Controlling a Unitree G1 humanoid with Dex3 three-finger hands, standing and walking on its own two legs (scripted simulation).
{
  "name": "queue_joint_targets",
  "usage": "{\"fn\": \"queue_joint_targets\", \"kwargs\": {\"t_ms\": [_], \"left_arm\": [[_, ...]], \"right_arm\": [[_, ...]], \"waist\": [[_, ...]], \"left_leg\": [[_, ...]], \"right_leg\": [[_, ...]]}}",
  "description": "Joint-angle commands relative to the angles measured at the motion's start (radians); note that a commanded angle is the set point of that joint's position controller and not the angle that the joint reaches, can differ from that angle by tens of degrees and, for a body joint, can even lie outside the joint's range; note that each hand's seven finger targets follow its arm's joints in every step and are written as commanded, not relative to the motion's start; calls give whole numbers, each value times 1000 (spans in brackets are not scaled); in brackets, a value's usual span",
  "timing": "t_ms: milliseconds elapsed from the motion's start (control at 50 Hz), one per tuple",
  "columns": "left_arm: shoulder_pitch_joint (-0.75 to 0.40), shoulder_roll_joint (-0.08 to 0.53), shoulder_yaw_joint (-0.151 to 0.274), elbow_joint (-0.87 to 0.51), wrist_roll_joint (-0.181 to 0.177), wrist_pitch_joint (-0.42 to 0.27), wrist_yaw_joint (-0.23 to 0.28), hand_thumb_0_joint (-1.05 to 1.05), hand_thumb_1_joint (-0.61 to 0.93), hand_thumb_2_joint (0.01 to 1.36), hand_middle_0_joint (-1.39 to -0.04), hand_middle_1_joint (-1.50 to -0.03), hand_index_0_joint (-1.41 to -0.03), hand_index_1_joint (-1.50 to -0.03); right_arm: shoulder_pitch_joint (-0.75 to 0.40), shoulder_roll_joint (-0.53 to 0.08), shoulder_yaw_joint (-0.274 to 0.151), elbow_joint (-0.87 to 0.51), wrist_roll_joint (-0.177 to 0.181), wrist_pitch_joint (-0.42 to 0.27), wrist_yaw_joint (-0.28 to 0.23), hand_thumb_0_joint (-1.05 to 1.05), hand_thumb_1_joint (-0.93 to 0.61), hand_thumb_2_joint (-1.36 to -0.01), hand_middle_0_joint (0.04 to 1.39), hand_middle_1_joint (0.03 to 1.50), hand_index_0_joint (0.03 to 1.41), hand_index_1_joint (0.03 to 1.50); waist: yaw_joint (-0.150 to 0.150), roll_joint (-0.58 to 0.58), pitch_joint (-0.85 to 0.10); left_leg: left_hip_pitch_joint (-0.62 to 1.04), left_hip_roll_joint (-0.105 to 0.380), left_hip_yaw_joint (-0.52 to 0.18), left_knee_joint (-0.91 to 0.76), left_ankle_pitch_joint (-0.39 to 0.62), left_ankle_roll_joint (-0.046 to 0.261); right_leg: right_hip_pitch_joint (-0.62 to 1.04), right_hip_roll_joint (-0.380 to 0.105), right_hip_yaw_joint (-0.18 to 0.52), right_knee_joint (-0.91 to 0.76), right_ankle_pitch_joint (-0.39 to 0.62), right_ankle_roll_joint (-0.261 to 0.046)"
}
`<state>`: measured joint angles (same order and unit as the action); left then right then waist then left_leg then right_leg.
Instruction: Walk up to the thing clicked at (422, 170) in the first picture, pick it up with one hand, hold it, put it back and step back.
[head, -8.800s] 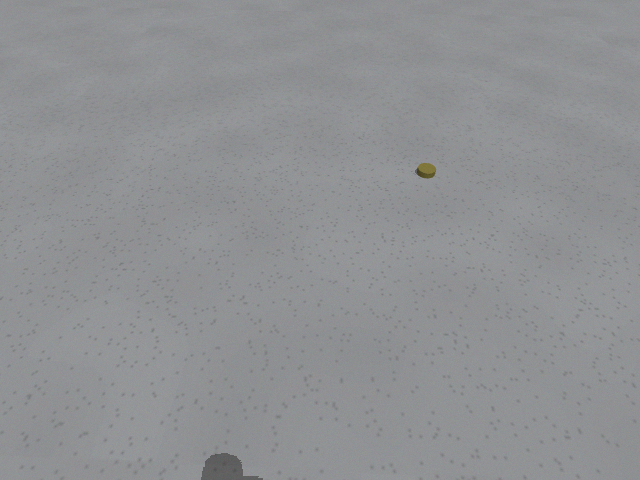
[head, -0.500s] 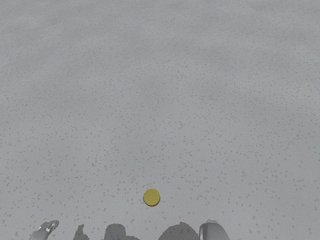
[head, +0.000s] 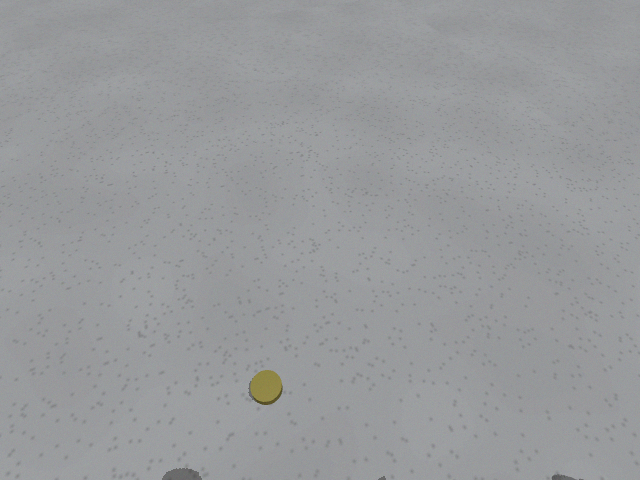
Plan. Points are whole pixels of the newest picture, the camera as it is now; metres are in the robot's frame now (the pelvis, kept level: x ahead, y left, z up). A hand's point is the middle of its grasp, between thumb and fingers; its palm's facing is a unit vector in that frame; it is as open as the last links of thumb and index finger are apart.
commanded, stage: walk up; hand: left
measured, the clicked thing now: (266, 387) +0.48 +0.17 -0.74
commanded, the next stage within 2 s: stand in 0.98 s
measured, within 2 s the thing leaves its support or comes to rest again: neither
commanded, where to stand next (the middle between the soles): +0.14 -0.01 m, yaw +1 degrees
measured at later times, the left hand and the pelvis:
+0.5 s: hand out of the picture +0.08 +0.25 -0.13, palm faces -0.05 -0.94 -0.33, open 7.4 cm; pelvis -0.01 +0.00 +0.02, yaw -1 degrees
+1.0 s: hand out of the picture +0.10 +0.26 -0.13, palm faces -0.06 -0.94 -0.33, open 7.4 cm; pelvis +0.00 +0.01 +0.03, yaw -2 degrees
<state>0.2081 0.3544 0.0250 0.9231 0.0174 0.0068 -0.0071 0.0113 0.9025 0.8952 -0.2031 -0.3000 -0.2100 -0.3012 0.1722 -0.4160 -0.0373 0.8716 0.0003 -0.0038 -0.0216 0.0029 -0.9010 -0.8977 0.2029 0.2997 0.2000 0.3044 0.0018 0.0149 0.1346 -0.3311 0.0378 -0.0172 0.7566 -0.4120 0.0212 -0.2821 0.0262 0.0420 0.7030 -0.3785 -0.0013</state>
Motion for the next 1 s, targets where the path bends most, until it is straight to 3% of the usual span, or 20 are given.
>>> {"fn": "queue_joint_targets", "kwargs": {"t_ms": [0,20,40,60,80,120,140,200,240,300,520,640,940,980], "left_arm": [[-86,239,59,-92,-17,-32,15,0,900,900,-200,-300,-200,-300],[-62,218,51,-90,-18,-28,10,0,900,900,-200,-300,-200,-300],[-31,224,55,-63,-19,-23,12,0,900,900,-200,-300,-200,-300],[-28,214,51,-42,-13,-23,12,0,900,900,-200,-300,-200,-300],[-45,211,51,-29,-7,-27,8,0,900,900,-200,-300,-200,-300],[-86,240,55,-29,-8,-36,0,0,900,900,-200,-300,-200,-300],[-97,244,55,-24,-11,-36,-1,0,900,900,-200,-300,-200,-300],[-138,227,46,-11,-11,-35,-4,0,900,900,-200,-300,-200,-300],[-131,222,43,9,-9,-32,-6,0,900,900,-200,-300,-200,-300],[-156,223,42,18,-5,-35,-8,0,900,900,-200,-300,-200,-300],[-164,205,26,81,-19,-37,2,0,900,900,-200,-300,-200,-300],[-164,199,22,116,-22,-28,6,0,900,900,-200,-300,-200,-300],[-178,191,17,155,-11,-28,8,0,900,900,-200,-300,-200,-300],[-177,207,16,150,-11,-40,11,0,900,900,-200,-300,-200,-300]], "right_arm": [[34,-204,-61,-31,-10,-40,-6,0,-900,-900,200,300,200,300],[24,-216,-56,-37,-19,-48,-10,0,-900,-900,200,300,200,300],[-15,-244,-56,-29,-9,-51,-4,0,-900,-900,200,300,200,300],[-57,-235,-55,-21,-11,-49,2,0,-900,-900,200,300,200,300],[-80,-222,-47,-12,-15,-46,5,0,-900,-900,200,300,200,300],[-86,-195,-33,-2,-14,-45,9,0,-900,-900,200,300,200,300],[-79,-190,-33,15,-15,-45,11,0,-900,-900,200,300,200,300],[-64,-176,-29,53,-18,-48,19,0,-900,-900,200,300,200,300],[-79,-174,-31,63,-17,-49,21,0,-900,-900,200,300,200,300],[-65,-156,-24,86,-16,-52,22,0,-900,-900,200,300,200,300],[-89,-158,-14,144,-10,-58,16,0,-900,-900,200,300,200,300],[-109,-160,-19,166,-9,-52,11,0,-900,-900,200,300,200,300],[-155,-150,-27,189,-10,-43,13,0,-900,-900,200,300,200,300],[-158,-138,-21,194,-7,-31,17,0,-900,-900,200,300,200,300]], "waist": [[-26,-59,-185],[-12,-42,-189],[17,-10,-173],[32,6,-133],[32,6,-105],[6,-18,-86],[3,-9,-64],[-11,-14,-70],[-1,-27,-66],[-10,-81,-105],[-7,-21,-206],[-9,13,-206],[-16,-31,-162],[-15,-38,-163]], "left_leg": [[206,89,-131,-198,412,71],[181,163,-236,-263,330,108],[59,226,-291,-289,219,156],[-13,217,-283,-322,128,134],[-50,171,-231,-321,71,90],[-16,66,-109,-287,22,35],[20,40,-84,-284,-3,23],[70,53,-100,-334,-16,25],[68,66,-110,-363,-49,27],[94,59,-84,-368,25,18],[207,86,-47,-398,333,6],[239,100,-40,-419,391,5],[260,95,-30,-469,307,-2],[257,93,-41,-467,305,-2]], "right_leg": [[-80,-94,111,-52,380,-69],[-84,-61,96,-28,248,-48],[8,-43,57,-24,80,-45],[55,-49,59,-79,25,-51],[85,-62,97,-155,37,-61],[23,-105,174,-225,62,-88],[-37,-122,198,-252,20,-93],[-54,-111,178,-306,-45,-76],[-46,-97,168,-334,-92,-68],[-2,-108,180,-362,-36,-63],[127,-118,124,-342,344,-37],[141,-115,105,-349,377,-28],[117,-111,110,-396,347,-14],[124,-131,118,-415,327,-15]]}}
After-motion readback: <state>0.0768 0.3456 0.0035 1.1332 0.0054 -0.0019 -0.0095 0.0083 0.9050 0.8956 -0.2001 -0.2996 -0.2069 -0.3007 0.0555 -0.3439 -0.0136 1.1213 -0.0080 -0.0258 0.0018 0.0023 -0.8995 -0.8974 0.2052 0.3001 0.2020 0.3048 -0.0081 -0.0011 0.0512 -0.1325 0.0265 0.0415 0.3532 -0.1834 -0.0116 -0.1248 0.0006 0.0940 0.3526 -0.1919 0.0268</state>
